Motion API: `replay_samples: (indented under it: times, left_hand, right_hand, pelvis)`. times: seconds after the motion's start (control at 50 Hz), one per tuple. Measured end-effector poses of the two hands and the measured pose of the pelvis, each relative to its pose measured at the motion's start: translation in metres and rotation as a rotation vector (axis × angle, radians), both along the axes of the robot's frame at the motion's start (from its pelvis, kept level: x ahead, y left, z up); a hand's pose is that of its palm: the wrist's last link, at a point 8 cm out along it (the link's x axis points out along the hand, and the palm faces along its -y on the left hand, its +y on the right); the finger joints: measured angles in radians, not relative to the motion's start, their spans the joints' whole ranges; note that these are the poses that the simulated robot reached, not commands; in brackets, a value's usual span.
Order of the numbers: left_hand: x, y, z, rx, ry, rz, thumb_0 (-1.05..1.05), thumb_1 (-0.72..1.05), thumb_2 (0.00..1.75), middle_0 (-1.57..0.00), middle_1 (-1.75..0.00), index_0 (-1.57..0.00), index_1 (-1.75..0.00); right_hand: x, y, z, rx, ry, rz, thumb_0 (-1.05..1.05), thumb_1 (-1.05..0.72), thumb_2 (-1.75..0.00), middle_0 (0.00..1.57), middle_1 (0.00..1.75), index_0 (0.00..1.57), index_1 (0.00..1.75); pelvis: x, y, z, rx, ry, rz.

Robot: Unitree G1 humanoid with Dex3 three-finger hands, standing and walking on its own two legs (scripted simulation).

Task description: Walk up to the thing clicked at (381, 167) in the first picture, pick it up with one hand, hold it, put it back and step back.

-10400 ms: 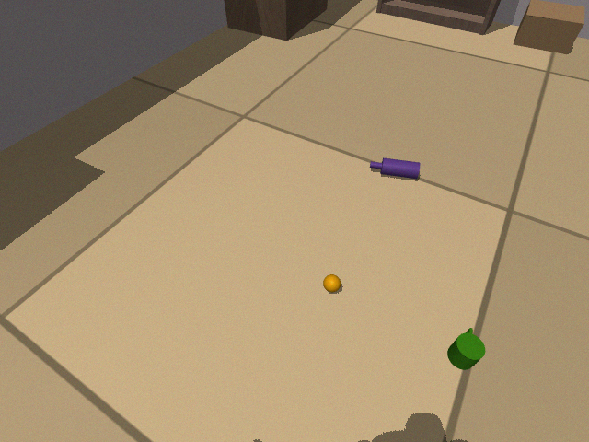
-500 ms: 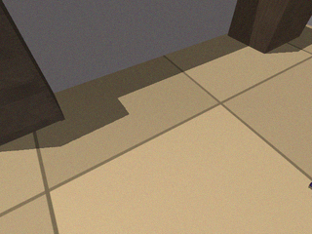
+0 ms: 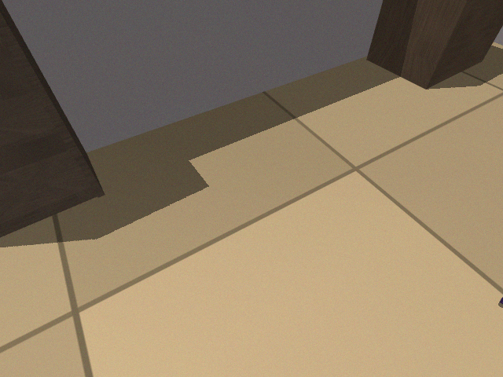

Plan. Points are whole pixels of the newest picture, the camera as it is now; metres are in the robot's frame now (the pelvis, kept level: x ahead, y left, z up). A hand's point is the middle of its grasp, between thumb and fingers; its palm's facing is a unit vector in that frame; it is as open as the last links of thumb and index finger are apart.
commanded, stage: stand
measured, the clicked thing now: out of the picture +0.44 -1.07 -0.74
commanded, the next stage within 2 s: walk up in 0.44 s
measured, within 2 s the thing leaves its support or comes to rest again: neither
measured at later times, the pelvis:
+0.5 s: pelvis +0.00 +0.00 +0.00, yaw -3 degrees
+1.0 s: pelvis +0.12 -0.07 -0.01, yaw -26 degrees
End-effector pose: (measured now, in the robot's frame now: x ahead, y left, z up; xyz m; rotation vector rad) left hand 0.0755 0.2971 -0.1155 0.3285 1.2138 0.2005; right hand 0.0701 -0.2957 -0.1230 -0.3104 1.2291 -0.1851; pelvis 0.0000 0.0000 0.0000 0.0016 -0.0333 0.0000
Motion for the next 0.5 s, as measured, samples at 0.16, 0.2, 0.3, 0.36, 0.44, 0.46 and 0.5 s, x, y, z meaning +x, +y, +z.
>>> replay_samples:
  times: [0.16, 0.2, 0.3, 0.36, 0.44, 0.46, 0.5]
  left_hand:
    - [-0.0009, 0.0008, 0.0003, 0.001, 0.004, 0.000, 0.01, 0.90, 0.90, -0.21, -0.30, -0.20, -0.30]
    - [-0.0021, 0.0009, 0.0003, 0.001, 0.007, 0.001, 0.01, 0.90, 0.90, -0.21, -0.30, -0.20, -0.30]
    - [-0.0054, 0.0011, 0.0001, 0.002, 0.017, 0.004, 0.01, 0.90, 0.90, -0.21, -0.30, -0.20, -0.30]
    - [-0.0068, 0.0012, 0.0001, 0.004, 0.020, 0.005, 0.01, 0.90, 0.90, -0.21, -0.30, -0.20, -0.30]
    - [-0.0078, 0.0009, 0.0000, 0.004, 0.020, 0.006, 0.01, 0.90, 0.90, -0.21, -0.30, -0.20, -0.30]
    - [-0.0077, 0.0011, 0.0000, 0.000, 0.017, 0.005, 0.01, 0.90, 0.90, -0.21, -0.30, -0.20, -0.30]
    - [-0.0072, 0.0031, -0.0009, -0.007, 0.021, -0.013, 0.01, 0.90, 0.90, -0.21, -0.30, -0.20, -0.30]
  right_hand:
    - [-0.0022, 0.0004, -0.0005, 0.001, 0.006, 0.000, 0.00, -0.91, -0.90, 0.20, 0.30, 0.20, 0.30]
    - [-0.0033, 0.0003, -0.0008, 0.002, 0.008, -0.001, 0.00, -0.91, -0.90, 0.20, 0.30, 0.20, 0.30]
    - [-0.0057, 0.0001, -0.0017, 0.003, 0.016, -0.002, 0.00, -0.91, -0.90, 0.20, 0.30, 0.20, 0.30]
    - [-0.0065, -0.0001, -0.0019, 0.003, 0.018, -0.004, 0.00, -0.91, -0.90, 0.20, 0.30, 0.20, 0.30]
    - [-0.0070, -0.0004, -0.0020, 0.003, 0.017, -0.004, 0.00, -0.91, -0.90, 0.20, 0.30, 0.20, 0.30]
    - [-0.0067, -0.0009, -0.0017, 0.005, 0.011, -0.004, 0.00, -0.91, -0.90, 0.20, 0.30, 0.20, 0.30]
    - [-0.0052, -0.0052, -0.0002, 0.009, -0.034, -0.024, 0.00, -0.91, -0.90, 0.20, 0.30, 0.21, 0.30]
  pelvis:
    - [-0.0004, 0.0004, 0.0001, 0.001, 0.000, 0.000]
    - [-0.0004, 0.0004, 0.0002, 0.001, 0.000, -0.001]
    - [-0.0007, 0.0003, 0.0002, 0.001, 0.000, 0.000]
    - [-0.0007, 0.0001, 0.0002, 0.001, 0.000, 0.000]
    - [-0.0010, -0.0002, 0.0002, 0.001, -0.001, 0.000]
    - [-0.0010, -0.0004, -0.0003, 0.003, -0.001, -0.005]
    - [0.0005, -0.0007, -0.0034, 0.014, -0.004, -0.052]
